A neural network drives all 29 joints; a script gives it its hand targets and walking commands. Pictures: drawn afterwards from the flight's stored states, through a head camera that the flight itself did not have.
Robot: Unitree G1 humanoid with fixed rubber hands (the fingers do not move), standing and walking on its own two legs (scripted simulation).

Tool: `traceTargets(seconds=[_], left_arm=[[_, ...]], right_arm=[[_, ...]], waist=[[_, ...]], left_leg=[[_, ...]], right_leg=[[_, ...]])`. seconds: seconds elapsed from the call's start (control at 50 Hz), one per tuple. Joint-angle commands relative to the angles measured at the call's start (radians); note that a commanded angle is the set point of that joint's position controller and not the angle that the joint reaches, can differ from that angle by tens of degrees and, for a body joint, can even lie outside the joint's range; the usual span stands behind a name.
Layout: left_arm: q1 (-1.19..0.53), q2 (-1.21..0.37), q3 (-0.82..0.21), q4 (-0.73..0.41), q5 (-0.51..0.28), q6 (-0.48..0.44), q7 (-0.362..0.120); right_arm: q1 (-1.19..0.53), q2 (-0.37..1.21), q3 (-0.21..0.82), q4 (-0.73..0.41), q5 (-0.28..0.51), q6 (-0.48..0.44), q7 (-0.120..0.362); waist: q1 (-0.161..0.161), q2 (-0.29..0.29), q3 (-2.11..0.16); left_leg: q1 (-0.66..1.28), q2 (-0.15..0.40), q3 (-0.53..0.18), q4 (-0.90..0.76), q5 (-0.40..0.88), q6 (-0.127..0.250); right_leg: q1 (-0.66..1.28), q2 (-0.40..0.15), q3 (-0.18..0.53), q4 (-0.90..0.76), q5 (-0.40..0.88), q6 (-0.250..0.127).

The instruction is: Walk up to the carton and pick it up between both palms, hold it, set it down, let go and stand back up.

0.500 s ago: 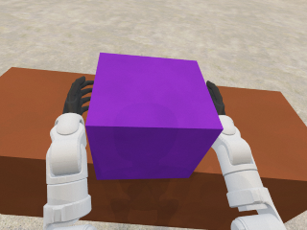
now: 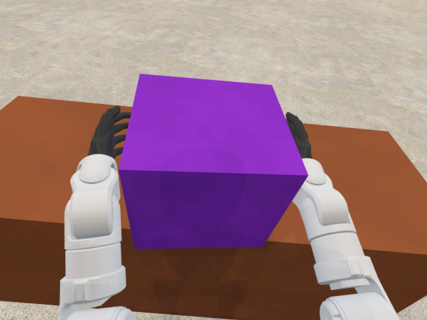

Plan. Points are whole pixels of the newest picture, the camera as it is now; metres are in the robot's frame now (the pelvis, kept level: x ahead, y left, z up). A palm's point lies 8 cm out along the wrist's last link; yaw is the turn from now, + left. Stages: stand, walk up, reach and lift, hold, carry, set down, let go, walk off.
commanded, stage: set down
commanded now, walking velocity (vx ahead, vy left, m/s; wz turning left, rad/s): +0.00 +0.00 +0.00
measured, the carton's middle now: (204, 165) +0.36 +0.00 +0.15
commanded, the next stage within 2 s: none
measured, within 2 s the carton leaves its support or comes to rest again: neither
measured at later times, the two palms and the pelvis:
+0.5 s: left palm (116, 161) +0.38 +0.16 +0.14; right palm (288, 169) +0.38 -0.17 +0.12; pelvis +0.03 -0.01 +0.00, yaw +1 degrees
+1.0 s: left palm (116, 161) +0.39 +0.16 +0.13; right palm (281, 164) +0.40 -0.16 +0.11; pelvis +0.04 +0.00 +0.00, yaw +1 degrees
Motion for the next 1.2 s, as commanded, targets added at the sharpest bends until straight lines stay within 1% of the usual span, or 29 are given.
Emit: traceTargets(seconds=[0.0,0.02,0.04,0.06,0.08,0.12,0.16,0.2,0.22,0.26,0.3,0.32,0.34,0.36,0.38,0.4,0.42,0.46,0.5,0.54,0.6,0.64,0.7,0.8,0.86,0.92,0.98,1.02,1.18], left_arm=[[-0.543,-0.297,-0.35,-0.079,-0.135,-0.106,-0.116],[-0.549,-0.301,-0.352,-0.075,-0.135,-0.124,-0.115],[-0.537,-0.304,-0.349,-0.051,-0.131,-0.143,-0.116],[-0.525,-0.311,-0.349,-0.046,-0.134,-0.168,-0.117],[-0.534,-0.306,-0.354,-0.036,-0.13,-0.194,-0.119],[-0.508,-0.298,-0.337,-0.01,-0.112,-0.234,-0.121],[-0.464,-0.289,-0.309,0.028,-0.095,-0.264,-0.123],[-0.452,-0.281,-0.3,0.05,-0.087,-0.299,-0.124],[-0.442,-0.279,-0.3,0.064,-0.086,-0.32,-0.125],[-0.434,-0.279,-0.313,0.068,-0.08,-0.36,-0.118],[-0.425,-0.291,-0.334,0.069,-0.082,-0.4,-0.113],[-0.426,-0.31,-0.359,0.068,-0.097,-0.422,-0.108],[-0.444,-0.329,-0.465,-0.085,-0.102,-0.461,-0.1],[-0.426,-0.363,-0.484,-0.062,-0.107,-0.488,-0.095],[-0.437,-0.386,-0.5,-0.064,-0.118,-0.515,-0.089],[-0.435,-0.401,-0.504,-0.047,-0.125,-0.529,-0.087],[-0.417,-0.4,-0.492,-0.016,-0.124,-0.532,-0.086],[-0.357,-0.372,-0.45,0.033,-0.111,-0.513,-0.084],[-0.305,-0.351,-0.417,0.052,-0.1,-0.483,-0.081],[-0.284,-0.348,-0.398,0.057,-0.096,-0.464,-0.08],[-0.294,-0.355,-0.383,0.059,-0.094,-0.457,-0.08],[-0.314,-0.358,-0.383,0.057,-0.09,-0.464,-0.078],[-0.355,-0.365,-0.4,0.054,-0.087,-0.487,-0.072],[-0.413,-0.383,-0.432,0.089,-0.089,-0.531,-0.058],[-0.425,-0.386,-0.423,0.137,-0.089,-0.544,-0.053],[-0.433,-0.384,-0.396,0.188,-0.085,-0.547,-0.054],[-0.45,-0.384,-0.364,0.233,-0.08,-0.55,-0.058],[-0.466,-0.388,-0.343,0.259,-0.076,-0.557,-0.06],[-0.541,-0.411,-0.275,0.353,-0.06,-0.612,-0.057]], right_arm=[[-0.645,0.31,0.244,-0.23,0.038,-0.126,0.082],[-0.65,0.317,0.239,-0.238,0.019,-0.143,0.085],[-0.644,0.308,0.225,-0.233,-0.001,-0.163,0.085],[-0.63,0.314,0.221,-0.24,-0.017,-0.184,0.088],[-0.626,0.309,0.206,-0.236,-0.036,-0.211,0.091],[-0.593,0.306,0.206,-0.195,-0.054,-0.254,0.098],[-0.547,0.286,0.177,-0.15,-0.086,-0.286,0.11],[-0.52,0.289,0.166,-0.106,-0.111,-0.323,0.121],[-0.505,0.284,0.154,-0.086,-0.123,-0.342,0.127],[-0.481,0.287,0.152,-0.069,-0.145,-0.387,0.138],[-0.468,0.288,0.155,-0.06,-0.152,-0.432,0.146],[-0.475,0.307,0.174,-0.085,-0.154,-0.459,0.148],[-0.465,0.332,0.221,-0.193,-0.14,-0.516,0.139],[-0.476,0.362,0.277,-0.21,-0.129,-0.541,0.129],[-0.481,0.379,0.303,-0.218,-0.125,-0.56,0.123],[-0.482,0.397,0.334,-0.223,-0.124,-0.566,0.118],[-0.472,0.398,0.345,-0.2,-0.125,-0.563,0.115],[-0.435,0.381,0.356,-0.15,-0.112,-0.551,0.114],[-0.406,0.369,0.36,-0.129,-0.092,-0.537,0.115],[-0.403,0.365,0.365,-0.131,-0.075,-0.529,0.114],[-0.424,0.36,0.373,-0.137,-0.06,-0.526,0.11],[-0.434,0.353,0.368,-0.13,-0.057,-0.53,0.11],[-0.446,0.342,0.345,-0.107,-0.062,-0.544,0.115],[-0.461,0.327,0.274,-0.034,-0.088,-0.56,0.132],[-0.469,0.32,0.228,0.023,-0.11,-0.557,0.143],[-0.481,0.321,0.193,0.07,-0.133,-0.55,0.154],[-0.508,0.33,0.172,0.097,-0.155,-0.549,0.163],[-0.533,0.34,0.166,0.104,-0.169,-0.554,0.168],[-0.619,0.394,0.158,0.144,-0.219,-0.595,0.177]], waist=[[0.022,0.073,-0.329],[0.019,0.064,-0.354],[0.014,0.065,-0.348],[0.018,0.055,-0.371],[0.008,0.077,-0.386],[0.017,0.072,-0.373],[0.011,0.071,-0.344],[0.01,0.073,-0.318],[0.009,0.078,-0.322],[0.006,0.09,-0.328],[0.003,0.112,-0.36],[0.002,0.105,-0.411],[-0.052,0.085,-0.543],[-0.032,0.103,-0.589],[-0.033,0.095,-0.61],[-0.019,0.088,-0.607],[-0.005,0.075,-0.571],[0.02,0.045,-0.467],[0.038,0.019,-0.387],[0.051,0.003,-0.347],[0.059,0.004,-0.331],[0.057,0.019,-0.338],[0.041,0.054,-0.364],[0.009,0.111,-0.407],[0.0,0.115,-0.405],[-0.001,0.098,-0.398],[0.005,0.078,-0.406],[0.013,0.066,-0.422],[0.046,0.041,-0.508]], left_leg=[[-0.02,-0.063,0.083,-0.063,0.068,-0.021],[-0.006,-0.065,0.085,-0.058,0.093,-0.019],[-0.011,-0.067,0.087,-0.053,0.088,-0.025],[0.001,-0.067,0.082,-0.053,0.108,-0.026],[0.012,-0.071,0.083,-0.042,0.128,-0.028],[0.025,-0.07,0.086,-0.043,0.144,-0.031],[0.027,-0.069,0.085,-0.06,0.104,-0.035],[0.016,-0.069,0.083,-0.068,0.115,-0.034],[0.01,-0.069,0.084,-0.073,0.104,-0.036],[0.014,-0.068,0.083,-0.082,0.127,-0.042],[0.034,-0.069,0.078,-0.07,0.182,-0.053],[0.056,-0.071,0.075,-0.06,0.224,-0.053],[0.14,-0.078,0.074,-0.018,0.408,-0.073],[0.149,-0.076,0.06,-0.009,0.499,-0.072],[0.132,-0.079,0.056,-0.003,0.544,-0.072],[0.108,-0.079,0.054,-0.002,0.567,-0.062],[0.069,-0.08,0.051,-0.009,0.551,-0.049],[0.018,-0.072,0.041,-0.039,0.463,-0.026],[0.012,-0.061,0.039,-0.066,0.39,-0.018],[0.017,-0.056,0.045,-0.077,0.363,-0.018],[0.022,-0.058,0.05,-0.079,0.366,-0.021],[0.038,-0.061,0.053,-0.076,0.377,-0.028],[0.08,-0.064,0.054,-0.064,0.399,-0.049],[0.155,-0.065,0.051,-0.038,0.424,-0.089],[0.159,-0.064,0.048,-0.037,0.4,-0.095],[0.132,-0.062,0.046,-0.043,0.36,-0.089],[0.095,-0.061,0.043,-0.049,0.333,-0.077],[0.074,-0.061,0.041,-0.052,0.33,-0.068],[-0.004,-0.061,0.038,-0.066,0.367,-0.035]], right_leg=[[0.122,0.05,-0.03,0.022,0.036,0.034],[0.126,0.051,-0.027,0.023,0.061,0.039],[0.128,0.053,-0.033,0.018,0.061,0.036],[0.125,0.058,-0.035,0.02,0.072,0.038],[0.124,0.055,-0.031,0.02,0.091,0.04],[0.134,0.053,-0.032,0.016,0.116,0.042],[0.141,0.049,-0.038,-0.001,0.094,0.041],[0.154,0.042,-0.037,-0.003,0.118,0.041],[0.153,0.043,-0.038,-0.008,0.109,0.042],[0.164,0.042,-0.038,-0.01,0.126,0.04],[0.179,0.044,-0.041,-0.007,0.184,0.038],[0.205,0.046,-0.035,0.001,0.235,0.04],[0.28,0.056,-0.031,0.033,0.424,0.047],[0.308,0.057,-0.018,0.048,0.526,0.046],[0.334,0.058,-0.011,0.054,0.579,0.048],[0.348,0.053,0.001,0.064,0.624,0.049],[0.376,0.043,0.006,0.068,0.641,0.052],[0.397,0.027,0.007,0.068,0.613,0.061],[0.375,0.021,0.007,0.061,0.554,0.068],[0.357,0.023,0.01,0.056,0.521,0.071],[0.352,0.025,0.012,0.057,0.523,0.073],[0.343,0.028,0.011,0.056,0.527,0.072],[0.302,0.037,0.002,0.048,0.508,0.068],[0.186,0.048,-0.02,0.013,0.41,0.053],[0.142,0.048,-0.029,-0.006,0.346,0.048],[0.134,0.046,-0.033,-0.011,0.311,0.049],[0.153,0.043,-0.033,-0.003,0.314,0.051],[0.174,0.042,-0.031,0.006,0.338,0.053],[0.281,0.037,-0.012,0.054,0.505,0.065]])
